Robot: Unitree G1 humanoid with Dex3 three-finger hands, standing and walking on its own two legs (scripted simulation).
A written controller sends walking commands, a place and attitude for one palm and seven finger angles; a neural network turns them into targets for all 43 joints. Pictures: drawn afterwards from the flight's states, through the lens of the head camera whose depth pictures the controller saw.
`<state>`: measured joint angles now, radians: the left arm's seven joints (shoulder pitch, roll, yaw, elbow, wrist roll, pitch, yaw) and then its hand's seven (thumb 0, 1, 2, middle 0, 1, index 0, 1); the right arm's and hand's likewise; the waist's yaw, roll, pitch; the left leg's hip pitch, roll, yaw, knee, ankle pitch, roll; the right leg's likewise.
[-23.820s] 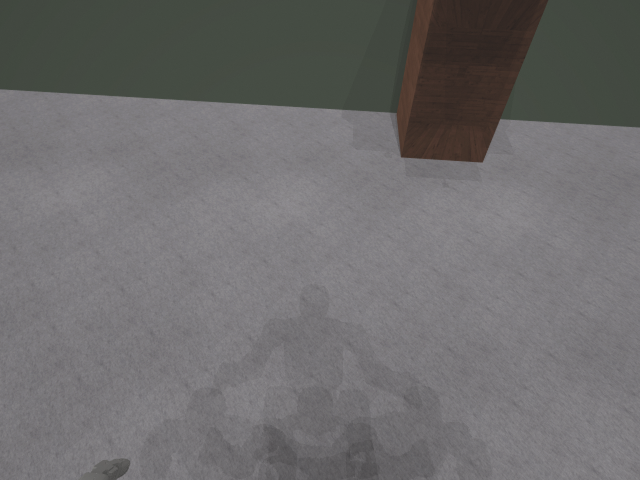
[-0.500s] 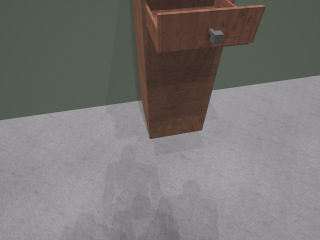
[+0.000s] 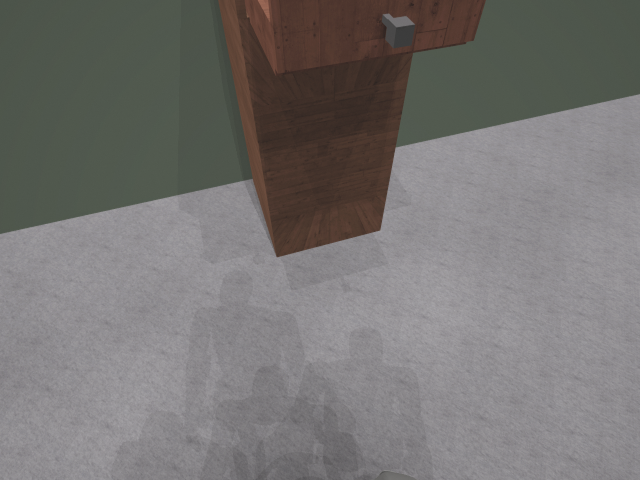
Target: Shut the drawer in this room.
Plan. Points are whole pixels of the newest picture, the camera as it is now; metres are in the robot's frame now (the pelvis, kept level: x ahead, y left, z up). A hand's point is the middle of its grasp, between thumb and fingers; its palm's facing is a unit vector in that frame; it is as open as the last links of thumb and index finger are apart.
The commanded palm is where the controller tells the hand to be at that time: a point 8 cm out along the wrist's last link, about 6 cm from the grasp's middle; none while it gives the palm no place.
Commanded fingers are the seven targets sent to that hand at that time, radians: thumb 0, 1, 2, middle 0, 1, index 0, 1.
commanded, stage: walk to a spot facing it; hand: left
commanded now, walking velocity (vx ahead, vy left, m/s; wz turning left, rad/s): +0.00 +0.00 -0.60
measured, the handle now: (395, 27) +0.75 -0.07 +0.19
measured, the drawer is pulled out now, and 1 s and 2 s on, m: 0.25 0.25 0.25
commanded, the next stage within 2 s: none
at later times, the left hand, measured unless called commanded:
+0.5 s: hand out of the picture +0.11 +0.16 -0.14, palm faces -0.17 -0.94 -0.28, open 7.4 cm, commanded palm none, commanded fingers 0.00 0.90 0.90 -0.20 -0.30 -0.20 -0.30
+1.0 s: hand (208, 406) +0.24 +0.20 -0.16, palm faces -0.49 -0.84 -0.23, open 7.4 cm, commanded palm none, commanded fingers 0.00 0.90 0.90 -0.20 -0.30 -0.20 -0.30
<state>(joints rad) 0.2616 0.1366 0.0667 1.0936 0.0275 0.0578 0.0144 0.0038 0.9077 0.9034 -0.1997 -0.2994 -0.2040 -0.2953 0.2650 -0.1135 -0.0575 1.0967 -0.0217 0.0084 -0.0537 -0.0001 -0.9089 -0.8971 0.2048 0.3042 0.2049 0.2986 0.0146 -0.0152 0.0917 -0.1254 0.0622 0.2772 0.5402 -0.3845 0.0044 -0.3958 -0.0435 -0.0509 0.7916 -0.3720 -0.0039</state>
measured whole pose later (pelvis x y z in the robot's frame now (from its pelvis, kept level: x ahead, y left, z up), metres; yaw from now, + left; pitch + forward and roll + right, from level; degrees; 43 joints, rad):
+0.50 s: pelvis +0.02 -0.03 +0.01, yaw -15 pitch +2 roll +2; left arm 0.22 0.20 0.06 0.94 0.02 0.02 0.00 0.00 0.90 0.90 -0.20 -0.30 -0.21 -0.30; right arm 0.01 -0.27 -0.07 0.91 -0.02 0.06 -0.02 0.00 -0.91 -0.90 0.20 0.30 0.20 0.30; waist 0.05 0.01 0.10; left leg -0.47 0.06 -0.04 1.04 -0.36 -0.08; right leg -0.30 0.08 0.08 0.45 -0.18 -0.08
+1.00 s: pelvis +0.05 +0.04 +0.02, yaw -34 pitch +1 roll -3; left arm 0.17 0.30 0.10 0.93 0.02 0.08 -0.02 0.00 0.91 0.90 -0.20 -0.30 -0.20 -0.29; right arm 0.25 -0.17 -0.03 0.92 -0.02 0.01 -0.03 0.00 -0.91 -0.90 0.21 0.30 0.21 0.30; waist 0.02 -0.04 0.10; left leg -0.15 0.06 0.16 0.46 -0.32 0.04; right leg -0.53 -0.03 0.04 1.20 -0.37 0.09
